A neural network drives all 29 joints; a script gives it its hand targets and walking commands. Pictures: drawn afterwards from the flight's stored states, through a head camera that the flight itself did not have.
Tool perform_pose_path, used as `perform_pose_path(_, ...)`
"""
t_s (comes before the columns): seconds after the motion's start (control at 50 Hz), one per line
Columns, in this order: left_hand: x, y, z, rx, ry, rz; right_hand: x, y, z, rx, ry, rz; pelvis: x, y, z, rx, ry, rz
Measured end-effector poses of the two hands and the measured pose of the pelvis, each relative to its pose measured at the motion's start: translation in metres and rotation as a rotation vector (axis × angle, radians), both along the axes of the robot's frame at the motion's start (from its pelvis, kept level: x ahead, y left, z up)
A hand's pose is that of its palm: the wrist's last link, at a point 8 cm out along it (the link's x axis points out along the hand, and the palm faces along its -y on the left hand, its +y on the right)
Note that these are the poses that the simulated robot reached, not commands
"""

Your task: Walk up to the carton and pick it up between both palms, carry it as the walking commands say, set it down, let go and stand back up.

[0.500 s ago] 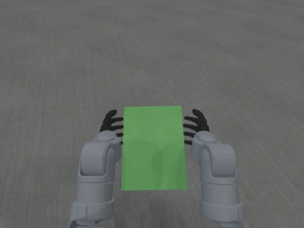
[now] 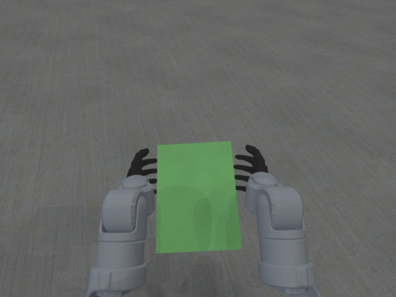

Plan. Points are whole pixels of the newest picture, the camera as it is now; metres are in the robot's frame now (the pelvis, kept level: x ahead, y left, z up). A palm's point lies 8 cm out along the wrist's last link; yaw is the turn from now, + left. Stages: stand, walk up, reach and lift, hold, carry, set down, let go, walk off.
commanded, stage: carry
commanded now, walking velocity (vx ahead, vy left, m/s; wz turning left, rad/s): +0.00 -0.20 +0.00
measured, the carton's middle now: (198, 203) +0.33 +0.00 +0.00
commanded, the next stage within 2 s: none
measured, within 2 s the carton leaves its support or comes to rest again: neither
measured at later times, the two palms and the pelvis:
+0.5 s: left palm (196, 210) +0.26 +0.00 +0.10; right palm (323, 202) +0.27 -0.22 +0.10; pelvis -0.04 -0.12 +0.00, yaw +0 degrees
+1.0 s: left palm (259, 233) +0.22 -0.10 +0.10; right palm (388, 223) +0.23 -0.32 +0.10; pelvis -0.09 -0.22 +0.00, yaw +1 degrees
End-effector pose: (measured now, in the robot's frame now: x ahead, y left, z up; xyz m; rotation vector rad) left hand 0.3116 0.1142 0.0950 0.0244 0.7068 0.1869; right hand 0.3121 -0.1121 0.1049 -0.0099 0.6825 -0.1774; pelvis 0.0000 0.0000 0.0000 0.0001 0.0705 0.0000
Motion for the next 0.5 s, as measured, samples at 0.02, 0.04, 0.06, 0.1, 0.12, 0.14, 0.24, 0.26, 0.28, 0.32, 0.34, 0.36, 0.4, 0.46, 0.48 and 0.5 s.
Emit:
perform_pose_path(0.02, -0.004, -0.003, 0.000, -0.001, 0.009, 0.002, -0.001, -0.003, 0.000, -0.003, 0.010, 0.006, -0.001, -0.005, 0.001, -0.001, -0.001, -0.003)
perform_pose_path(0.04, -0.007, -0.007, 0.000, -0.005, 0.015, 0.004, -0.002, -0.007, 0.000, -0.006, 0.016, 0.010, -0.002, -0.010, 0.002, -0.002, -0.001, -0.005)
perform_pose_path(0.06, -0.009, -0.011, 0.001, -0.010, 0.015, 0.008, -0.003, -0.011, -0.001, -0.006, 0.017, 0.011, -0.004, -0.015, 0.002, -0.002, -0.002, -0.006)
perform_pose_path(0.1, -0.013, -0.021, 0.003, -0.015, 0.002, 0.017, -0.002, -0.021, -0.001, -0.004, 0.005, 0.013, -0.006, -0.028, 0.000, -0.001, -0.003, -0.006)
perform_pose_path(0.12, -0.015, -0.027, 0.004, -0.014, -0.007, 0.023, -0.001, -0.027, -0.001, -0.003, -0.004, 0.014, -0.008, -0.035, -0.002, 0.000, -0.004, -0.009)
perform_pose_path(0.14, -0.016, -0.034, 0.004, -0.008, -0.012, 0.023, -0.002, -0.033, -0.003, -0.001, -0.009, 0.013, -0.009, -0.042, -0.003, -0.007, -0.005, -0.011)
perform_pose_path(0.24, -0.025, -0.067, 0.003, -0.004, 0.016, -0.008, -0.016, -0.068, -0.008, -0.003, 0.017, -0.009, -0.020, -0.067, 0.002, 0.016, 0.011, 0.020)
perform_pose_path(0.26, -0.026, -0.072, 0.004, -0.002, 0.018, -0.013, -0.020, -0.073, -0.007, 0.002, 0.018, -0.013, -0.023, -0.071, 0.003, 0.020, 0.012, 0.022)
perform_pose_path(0.28, -0.028, -0.076, 0.004, 0.001, 0.016, -0.015, -0.023, -0.077, -0.006, 0.007, 0.016, -0.016, -0.026, -0.074, 0.004, 0.021, 0.012, 0.022)
perform_pose_path(0.32, -0.030, -0.083, 0.005, 0.004, 0.005, -0.015, -0.030, -0.083, -0.004, 0.015, 0.005, -0.019, -0.031, -0.079, 0.003, 0.016, 0.012, 0.018)
perform_pose_path(0.34, -0.031, -0.085, 0.005, 0.004, -0.004, -0.013, -0.032, -0.085, -0.002, 0.016, -0.004, -0.020, -0.034, -0.081, 0.001, 0.009, 0.012, 0.016)
perform_pose_path(0.36, -0.033, -0.087, 0.004, 0.001, -0.012, -0.009, -0.035, -0.087, -0.001, 0.012, -0.012, -0.019, -0.036, -0.083, -0.001, 0.005, 0.010, 0.014)
perform_pose_path(0.4, -0.039, -0.091, 0.001, -0.001, -0.011, 0.000, -0.039, -0.091, 0.000, 0.003, -0.011, -0.004, -0.040, -0.091, -0.001, 0.005, 0.005, 0.011)
perform_pose_path(0.46, -0.048, -0.100, 0.000, 0.001, 0.012, 0.006, -0.043, -0.100, -0.001, -0.002, 0.013, 0.015, -0.043, -0.104, 0.001, 0.003, 0.002, -0.002)
perform_pose_path(0.48, -0.050, -0.104, 0.001, -0.003, 0.012, 0.009, -0.043, -0.105, -0.002, -0.003, 0.015, 0.017, -0.044, -0.109, 0.000, 0.004, 0.001, -0.002)
perform_pose_path(0.5, -0.052, -0.109, 0.002, -0.007, 0.008, 0.014, -0.042, -0.109, -0.002, -0.003, 0.010, 0.017, -0.045, -0.115, -0.001, 0.006, 0.000, -0.003)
